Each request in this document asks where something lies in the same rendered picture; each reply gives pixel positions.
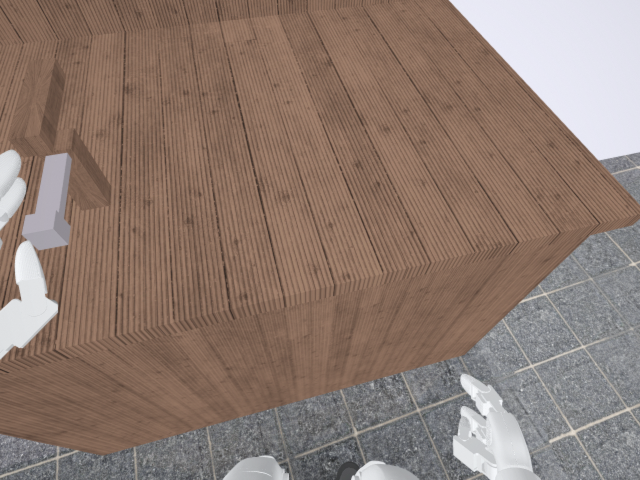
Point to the tap lever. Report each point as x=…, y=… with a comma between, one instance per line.
x=47, y=228

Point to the left robot hand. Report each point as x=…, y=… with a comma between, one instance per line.
x=20, y=320

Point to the right robot hand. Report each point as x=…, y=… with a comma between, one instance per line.
x=499, y=442

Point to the left robot thigh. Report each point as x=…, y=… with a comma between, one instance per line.
x=257, y=468

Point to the right robot shin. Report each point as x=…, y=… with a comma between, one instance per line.
x=368, y=464

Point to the counter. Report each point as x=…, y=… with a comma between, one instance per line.
x=270, y=200

